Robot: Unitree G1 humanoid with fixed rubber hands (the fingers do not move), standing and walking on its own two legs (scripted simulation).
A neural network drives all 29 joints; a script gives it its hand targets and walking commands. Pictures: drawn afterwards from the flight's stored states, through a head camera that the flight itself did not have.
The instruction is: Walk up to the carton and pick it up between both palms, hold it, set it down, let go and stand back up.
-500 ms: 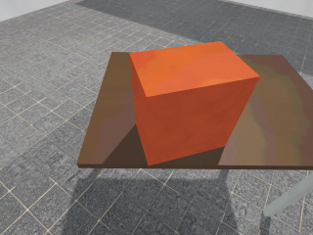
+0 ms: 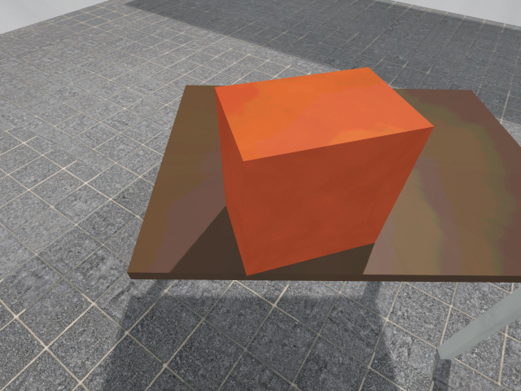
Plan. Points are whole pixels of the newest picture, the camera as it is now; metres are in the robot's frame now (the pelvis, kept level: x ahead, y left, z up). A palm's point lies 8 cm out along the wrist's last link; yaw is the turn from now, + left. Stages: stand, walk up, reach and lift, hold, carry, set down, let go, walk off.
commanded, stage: walk up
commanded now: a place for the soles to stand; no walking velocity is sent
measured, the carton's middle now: (305, 175) +0.49 -0.06 +0.06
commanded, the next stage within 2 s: none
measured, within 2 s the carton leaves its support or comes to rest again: neither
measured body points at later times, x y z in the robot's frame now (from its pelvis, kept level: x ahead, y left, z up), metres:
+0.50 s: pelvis +0.00 +0.00 +0.00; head +0.02 +0.00 +0.45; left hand +0.07 +0.32 -0.11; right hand +0.10 -0.32 -0.12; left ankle +0.05 +0.13 -0.73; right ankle +0.00 -0.11 -0.73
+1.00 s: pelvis +0.00 +0.00 +0.00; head +0.02 +0.00 +0.45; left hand +0.08 +0.32 -0.11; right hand +0.10 -0.31 -0.12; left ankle +0.05 +0.13 -0.73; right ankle +0.00 -0.11 -0.73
